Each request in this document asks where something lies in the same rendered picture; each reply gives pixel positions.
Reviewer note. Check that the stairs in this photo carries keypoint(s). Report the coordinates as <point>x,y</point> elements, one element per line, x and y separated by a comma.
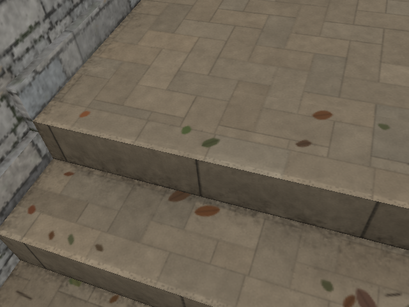
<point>110,224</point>

